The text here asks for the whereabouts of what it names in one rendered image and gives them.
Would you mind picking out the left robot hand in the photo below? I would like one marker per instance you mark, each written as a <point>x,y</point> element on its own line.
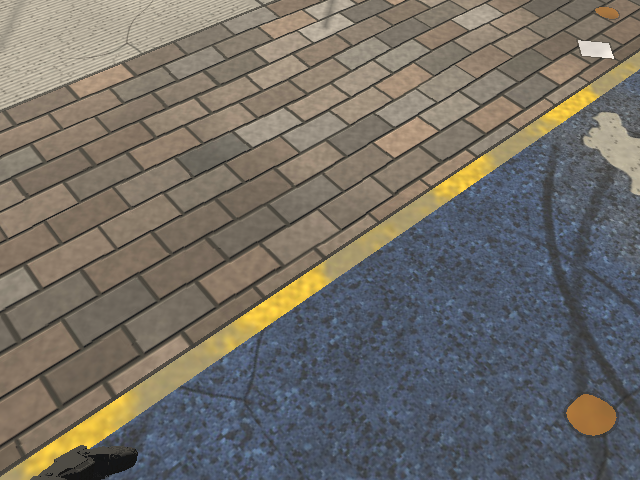
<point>81,463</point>

